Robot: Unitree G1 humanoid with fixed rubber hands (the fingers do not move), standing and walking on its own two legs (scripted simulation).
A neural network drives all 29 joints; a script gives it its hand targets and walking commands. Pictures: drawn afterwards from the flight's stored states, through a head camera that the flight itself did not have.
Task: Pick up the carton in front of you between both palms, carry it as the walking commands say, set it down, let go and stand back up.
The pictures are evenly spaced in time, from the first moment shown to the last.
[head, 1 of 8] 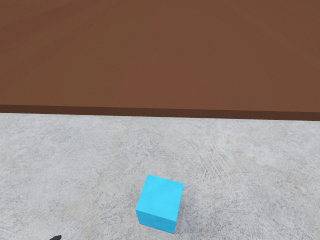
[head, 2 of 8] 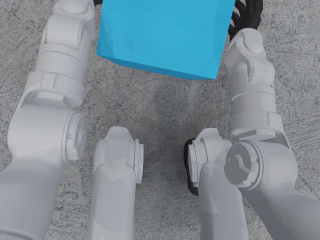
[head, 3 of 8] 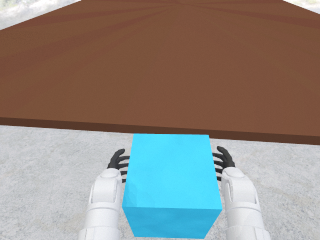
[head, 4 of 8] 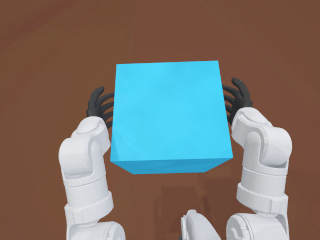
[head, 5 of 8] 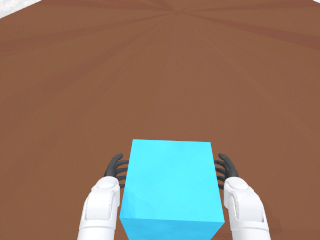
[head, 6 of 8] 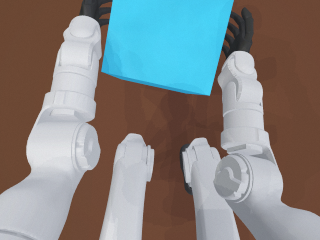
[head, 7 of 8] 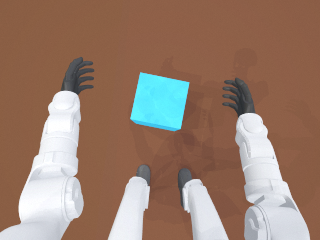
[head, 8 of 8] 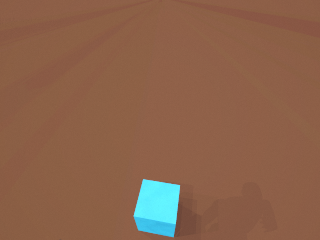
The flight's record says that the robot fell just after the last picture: no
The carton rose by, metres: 0.86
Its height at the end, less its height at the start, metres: +0.11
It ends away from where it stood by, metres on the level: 2.72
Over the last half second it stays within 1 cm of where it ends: yes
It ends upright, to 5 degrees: yes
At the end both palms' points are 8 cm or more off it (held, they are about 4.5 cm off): yes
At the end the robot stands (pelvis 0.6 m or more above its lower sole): yes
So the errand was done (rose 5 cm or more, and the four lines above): yes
